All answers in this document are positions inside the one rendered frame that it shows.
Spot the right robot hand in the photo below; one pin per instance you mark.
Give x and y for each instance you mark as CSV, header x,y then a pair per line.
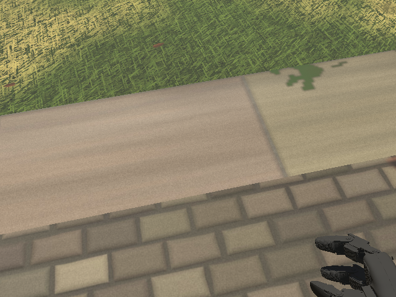
x,y
376,279

